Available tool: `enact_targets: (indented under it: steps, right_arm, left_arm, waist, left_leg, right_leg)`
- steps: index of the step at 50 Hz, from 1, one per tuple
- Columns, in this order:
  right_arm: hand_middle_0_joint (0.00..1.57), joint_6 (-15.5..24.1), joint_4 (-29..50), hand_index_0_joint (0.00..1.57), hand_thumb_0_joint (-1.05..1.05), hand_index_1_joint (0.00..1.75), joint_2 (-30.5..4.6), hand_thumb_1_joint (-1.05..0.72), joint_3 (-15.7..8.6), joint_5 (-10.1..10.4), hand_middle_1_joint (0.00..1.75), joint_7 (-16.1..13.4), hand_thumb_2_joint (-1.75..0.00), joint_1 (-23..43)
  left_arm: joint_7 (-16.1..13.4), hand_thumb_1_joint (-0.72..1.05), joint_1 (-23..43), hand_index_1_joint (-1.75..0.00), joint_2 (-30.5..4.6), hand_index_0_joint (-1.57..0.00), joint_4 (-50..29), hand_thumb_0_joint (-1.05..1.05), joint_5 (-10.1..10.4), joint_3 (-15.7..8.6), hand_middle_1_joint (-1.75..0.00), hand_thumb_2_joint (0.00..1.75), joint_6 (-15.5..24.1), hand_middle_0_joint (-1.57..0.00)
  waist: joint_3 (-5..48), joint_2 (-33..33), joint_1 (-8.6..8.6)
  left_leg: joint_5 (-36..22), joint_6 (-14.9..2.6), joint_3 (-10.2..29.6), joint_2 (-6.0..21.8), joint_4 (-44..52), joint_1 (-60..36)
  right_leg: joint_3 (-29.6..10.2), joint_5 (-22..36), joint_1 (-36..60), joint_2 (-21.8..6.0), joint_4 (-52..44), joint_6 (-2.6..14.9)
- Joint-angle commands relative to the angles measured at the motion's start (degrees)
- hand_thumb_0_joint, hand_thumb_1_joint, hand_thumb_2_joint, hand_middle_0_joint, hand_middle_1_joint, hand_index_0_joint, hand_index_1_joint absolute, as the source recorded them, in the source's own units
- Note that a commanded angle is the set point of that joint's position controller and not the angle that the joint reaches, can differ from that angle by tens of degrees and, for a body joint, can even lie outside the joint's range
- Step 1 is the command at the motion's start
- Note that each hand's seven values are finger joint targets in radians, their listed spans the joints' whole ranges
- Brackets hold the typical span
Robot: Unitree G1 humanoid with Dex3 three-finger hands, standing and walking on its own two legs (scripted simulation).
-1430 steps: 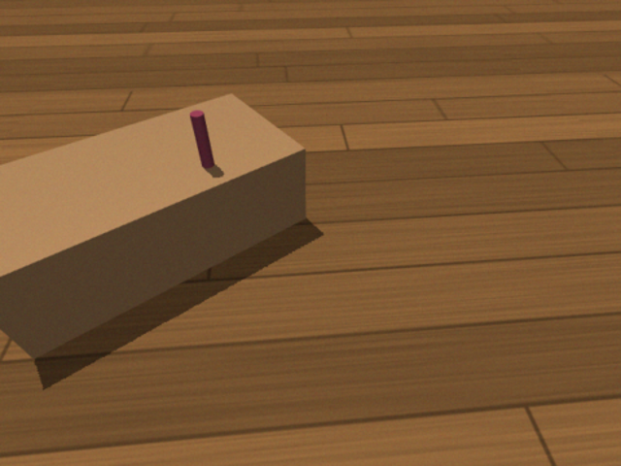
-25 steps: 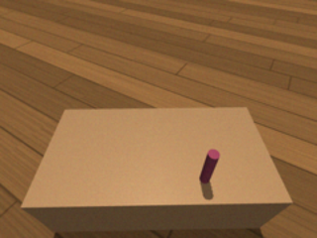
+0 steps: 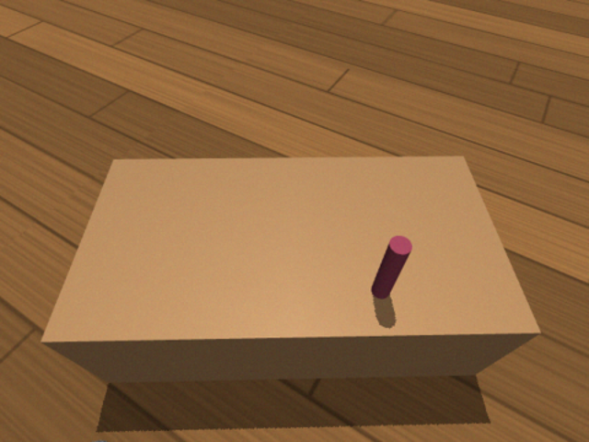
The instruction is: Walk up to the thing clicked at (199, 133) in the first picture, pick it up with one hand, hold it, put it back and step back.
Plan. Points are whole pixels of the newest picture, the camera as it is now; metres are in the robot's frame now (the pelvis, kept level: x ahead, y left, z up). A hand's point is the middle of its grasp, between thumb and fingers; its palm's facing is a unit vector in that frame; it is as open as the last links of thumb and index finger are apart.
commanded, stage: step back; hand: right
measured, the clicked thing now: (389, 270) +0.52 -0.20 -0.28
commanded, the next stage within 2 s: none
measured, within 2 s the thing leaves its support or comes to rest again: neither
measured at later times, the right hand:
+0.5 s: hand out of the picture -0.01 -0.23 -0.15, palm faces +0.04 +0.91 -0.42, open 7.4 cm
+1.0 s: hand out of the picture -0.13 -0.24 -0.15, palm faces -0.05 +0.90 -0.43, open 7.4 cm
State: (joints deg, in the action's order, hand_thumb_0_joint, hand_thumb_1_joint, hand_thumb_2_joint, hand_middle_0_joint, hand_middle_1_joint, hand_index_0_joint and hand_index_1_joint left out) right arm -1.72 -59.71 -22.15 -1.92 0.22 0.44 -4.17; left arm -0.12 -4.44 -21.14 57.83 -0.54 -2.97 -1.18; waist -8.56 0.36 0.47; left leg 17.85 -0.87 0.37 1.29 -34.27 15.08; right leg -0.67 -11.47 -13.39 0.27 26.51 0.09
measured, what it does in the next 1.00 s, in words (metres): walks backwards: right foot, then left foot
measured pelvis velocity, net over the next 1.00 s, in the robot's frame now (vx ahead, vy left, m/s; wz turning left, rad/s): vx -0.21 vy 0.04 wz -0.02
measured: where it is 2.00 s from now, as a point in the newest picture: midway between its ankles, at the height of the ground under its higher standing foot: outside the picture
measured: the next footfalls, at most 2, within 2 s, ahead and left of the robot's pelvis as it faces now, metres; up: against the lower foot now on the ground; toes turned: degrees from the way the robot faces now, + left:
right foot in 0.56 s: -0.09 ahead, -0.09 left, +0.00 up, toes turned -2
left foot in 0.94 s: -0.17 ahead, +0.15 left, +0.00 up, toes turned -3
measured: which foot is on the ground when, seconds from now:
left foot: down 0.00-0.60, up 0.62-0.92, down 0.94-1.00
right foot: down 0.00-0.12, up 0.14-0.54, down 0.56-0.98, up 1.00-1.00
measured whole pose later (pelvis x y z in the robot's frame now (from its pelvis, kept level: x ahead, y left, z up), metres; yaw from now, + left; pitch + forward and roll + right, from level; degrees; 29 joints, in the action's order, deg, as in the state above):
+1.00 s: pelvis -0.21 +0.04 -0.02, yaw -1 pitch -3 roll +2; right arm -0.9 -50.6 -20.8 -2.2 -1.3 -0.9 -10.1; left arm -0.1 -5.0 -22.0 43.0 -1.4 -4.3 -3.9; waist -11.7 -5.0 1.2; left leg 19.2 -0.8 0.6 -3.3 -36.0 13.8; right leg -1.4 -17.2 -23.2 -2.0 41.0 0.7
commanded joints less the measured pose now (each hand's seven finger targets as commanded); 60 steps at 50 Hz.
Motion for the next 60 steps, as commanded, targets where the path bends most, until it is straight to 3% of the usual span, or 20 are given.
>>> enact_targets:
  steps: [1,4,6,7,8,9,14,21,26,29,30,31,32,36,43,47,49,50,54,60]
  right_arm:
    - [0.2,-0.7,4.3,0.2,0.0,0.3,-9.8,-0.9,-3.2,-0.4,0.3,-0.3,-0.9,-6.9]
    - [0.2,0.5,4.9,0.2,0.0,0.3,-10.4,-0.9,-3.6,-0.4,0.3,-0.6,-0.9,-8.7]
    - [0.2,1.1,6.3,0.2,0.0,0.3,-16.7,-0.9,-5.2,-1.7,0.3,-1.0,-0.9,-7.3]
    - [0.2,1.4,7.0,0.2,0.0,0.3,-17.2,-0.9,-5.5,-2.5,0.3,-1.2,-0.9,-7.7]
    - [0.2,1.4,7.5,0.2,0.0,0.3,-16.4,-0.9,-5.4,-2.4,0.3,-1.5,-0.9,-7.1]
    - [0.2,1.3,8.8,0.2,0.0,0.3,-17.8,-0.9,-5.6,-2.2,0.3,-1.6,-0.9,-6.6]
    - [0.2,1.6,11.9,0.2,0.0,0.3,-12.8,-0.9,-4.2,-2.0,0.3,-2.7,-0.9,-0.9]
    - [0.2,1.3,12.8,0.2,0.0,0.3,-13.7,-0.9,-4.9,-1.3,0.3,-2.9,-0.9,-7.4]
    - [0.2,0.7,14.7,0.2,0.0,0.3,-14.9,-0.9,-5.1,-1.2,0.3,-2.2,-0.9,-3.9]
    - [0.2,0.4,15.6,0.2,0.0,0.3,-12.7,-0.9,-4.2,0.0,0.3,-1.8,-0.9,-1.0]
    - [0.2,0.5,16.1,0.2,0.0,0.3,-10.6,-0.9,-3.6,0.2,0.3,-1.7,-0.9,-0.8]
    - [0.2,0.0,15.7,0.2,0.0,0.3,-10.5,-0.9,-4.0,0.2,0.3,-2.5,-0.9,0.2]
    - [0.2,-0.2,14.6,0.2,0.0,0.3,-11.8,-0.9,-4.5,-0.1,0.3,-2.6,-0.9,-2.1]
    - [0.2,0.5,12.6,0.2,0.0,0.3,-10.7,-0.9,-3.1,0.4,0.3,-2.5,-0.9,-5.9]
    - [0.2,2.0,14.9,0.2,0.0,0.3,-9.7,-0.9,-2.9,-0.8,0.3,-2.9,-0.9,-7.0]
    - [0.2,2.3,12.7,0.2,0.0,0.3,-10.9,-0.9,-4.3,-1.7,0.3,-2.5,-0.9,-11.8]
    - [0.2,2.2,14.3,0.2,0.0,0.3,-20.3,-0.9,-6.3,-2.5,0.3,-1.9,-0.9,-8.5]
    - [0.2,2.2,15.4,0.2,0.0,0.3,-23.2,-0.9,-6.9,-2.6,0.3,-2.0,-0.9,-6.4]
    - [0.2,2.5,16.4,0.2,0.0,0.3,-14.1,-0.9,-4.5,-2.4,0.3,-2.7,-0.9,-1.1]
    - [0.2,1.8,16.6,0.2,0.0,0.3,-13.6,-0.9,-4.8,-1.8,0.3,-2.5,-0.9,-5.5]
  left_arm:
    - [-1.1,0.9,4.4,-0.3,-16.6,-0.2,-8.0,0.0,-1.3,-3.8,-0.3,0.9,0.4,-0.2]
    - [-1.1,0.9,5.4,-0.3,-14.0,-0.2,-9.7,0.0,-0.8,-3.0,-0.3,0.9,-0.3,-0.2]
    - [-1.1,0.9,3.9,-0.3,-10.1,-0.2,-11.4,0.0,0.1,-2.2,-0.3,0.9,-0.9,-0.2]
    - [-1.5,0.9,2.4,-0.3,-9.7,-0.2,-10.9,0.0,0.0,-2.3,-0.3,0.9,-1.5,-0.2]
    - [-1.7,0.9,-0.4,-0.3,-9.8,-0.2,-10.6,0.0,-0.4,-2.2,-0.3,0.9,-1.8,-0.2]
    - [-2.0,0.9,0.0,-0.3,-9.4,-0.2,-10.7,0.0,-0.3,-2.3,-0.3,0.9,-1.9,-0.2]
    - [-1.5,0.9,-3.3,-0.3,-11.5,-0.2,-10.2,0.0,-0.1,-3.5,-0.3,0.9,-2.1,-0.2]
    - [-1.1,0.9,-1.7,-0.3,-10.5,-0.2,-13.5,0.0,-0.4,-3.8,-0.3,0.9,-1.3,-0.2]
    - [-0.5,0.9,-6.9,-0.3,-10.3,-0.2,-11.5,0.0,-0.9,-4.2,-0.3,0.9,-0.8,-0.2]
    - [-0.6,0.9,-10.2,-0.3,-13.3,-0.2,-10.7,0.0,-1.9,-5.2,-0.3,0.9,0.0,-0.2]
    - [-0.5,0.9,-8.0,-0.3,-16.5,-0.2,-11.9,0.0,-1.8,-6.0,-0.3,0.9,0.1,-0.2]
    - [-0.4,0.9,-4.5,-0.3,-20.1,-0.2,-13.6,0.0,-1.6,-6.4,-0.3,0.9,-0.1,-0.2]
    - [-0.5,0.9,-1.6,-0.3,-18.8,-0.2,-15.3,0.0,-1.9,-6.3,-0.3,0.9,0.2,-0.2]
    - [-1.0,0.9,1.0,-0.3,-12.2,-0.2,-17.0,0.0,-1.3,-4.9,-0.3,0.9,0.1,-0.2]
    - [-1.5,0.9,-5.9,-0.3,-11.8,-0.2,-18.2,0.0,-1.5,-4.9,-0.3,0.9,-0.8,-0.2]
    - [-0.7,0.9,-2.6,-0.3,-12.4,-0.2,-19.8,0.0,-0.6,-4.4,-0.3,0.9,-2.0,-0.2]
    - [-0.5,0.9,-1.3,-0.3,-9.8,-0.2,-21.0,0.0,-0.2,-4.0,-0.3,0.9,-1.9,-0.2]
    - [-1.2,0.9,1.9,-0.3,-12.3,-0.2,-20.8,0.0,-0.8,-5.2,-0.3,0.9,-2.0,-0.2]
    - [-0.5,0.9,-5.9,-0.3,-11.4,-0.2,-16.5,0.0,0.1,-5.3,-0.3,0.9,-2.2,-0.2]
    - [-0.4,0.9,-5.8,-0.3,-10.5,-0.2,-16.5,0.0,-0.7,-5.0,-0.3,0.9,-1.4,-0.2]
  waist:
    - [10.8,-12.0,-1.61]
    - [12.3,-8.2,-2.98]
    - [11.0,10.3,-2.2]
    - [11.2,9.3,-1.74]
    - [11.9,5.1,-0.74]
    - [12.1,10.3,-2.17]
    - [9.6,6.8,1.0]
    - [12.4,6.9,-3.04]
    - [14.0,8.7,-1.02]
    - [14.9,0.4,1.37]
    - [11.4,-8.3,0.99]
    - [7.7,-17.2,2.96]
    - [4.8,-14.9,1.26]
    - [6.5,-8.8,-1.09]
    - [13.9,-11.3,2.71]
    - [14.4,-7.0,-0.51]
    - [12.3,13.0,-0.66]
    - [9.9,16.1,-3.64]
    - [7.4,5.5,2.32]
    - [10.2,10.0,-1.48]
  left_leg:
    - [13.1,-1.9,3.0,-1.7,-13.8,-2.7]
    - [-4.0,-2.02,2.0,0.1,2.6,-3.5]
    - [-34.4,-4.81,17.9,12.6,14.1,-9.1]
    - [-42.3,-7.89,20.8,15.9,12.9,-13.2]
    - [-48.4,-10.39,17.4,16.6,9.8,-13.2]
    - [-43.6,-11.33,21.7,19.3,12.2,-8.6]
    - [-39.0,-11.15,11.4,12.9,8.6,-11.4]
    - [-37.1,-12.67,11.7,13.9,6.0,-18.3]
    - [-27.2,-10.53,11.2,13.6,4.2,-10.1]
    - [-15.4,-4.38,7.4,7.4,-2.8,2.1]
    - [-2.3,-0.55,4.1,-1.2,-9.2,10.0]
    - [18.4,0.93,2.5,-6.9,-24.0,8.5]
    - [19.3,1.16,6.8,-5.0,-31.2,7.1]
    - [10.7,1.22,7.8,-8.4,-32.6,11.8]
    - [10.9,2.0,2.9,-2.7,-7.4,11.6]
    - [-11.1,0.06,1.1,-1.8,12.0,-3.7]
    - [-20.3,-10.48,26.5,18.3,15.4,-6.3]
    - [-20.0,-18.23,34.3,25.0,18.2,3.9]
    - [-28.1,-10.57,12.4,12.3,11.5,-0.9]
    - [-26.3,-13.36,11.5,13.2,8.2,-10.8]
  right_leg:
    - [-15.5,19.6,-3.6,-19.0,-5.2,14.05]
    - [-9.5,17.7,-0.4,-12.2,4.0,7.91]
    - [-2.3,-2.1,-10.3,3.0,19.8,1.85]
    - [-5.9,-20.7,-15.6,6.4,26.2,1.49]
    - [-8.0,-22.7,-15.2,5.9,31.7,1.53]
    - [-10.1,-24.7,-14.1,6.5,35.2,1.33]
    - [-10.9,-15.6,-17.2,6.2,43.8,0.16]
    - [-7.0,-16.7,-13.8,3.5,25.8,-2.06]
    - [-2.2,-10.6,-2.3,1.2,8.1,-0.02]
    - [-10.0,6.8,8.0,-4.7,-1.9,3.63]
    - [-20.7,8.6,7.0,-12.3,-5.0,8.51]
    - [-29.8,11.0,-4.5,-22.2,-9.6,17.92]
    - [-30.7,12.7,-9.1,-22.9,-9.6,18.63]
    - [-11.7,22.6,0.2,-10.7,-3.3,10.75]
    - [-11.6,31.0,17.3,-13.3,4.9,12.4]
    - [-8.8,15.1,4.5,-9.4,10.6,6.98]
    - [-0.2,-15.9,-12.9,4.2,23.5,1.45]
    - [-7.2,-25.8,-10.0,3.7,37.4,0.33]
    - [-11.3,-17.4,-15.0,6.4,46.9,0.93]
    - [-7.4,-18.2,-13.5,3.5,31.6,-2.76]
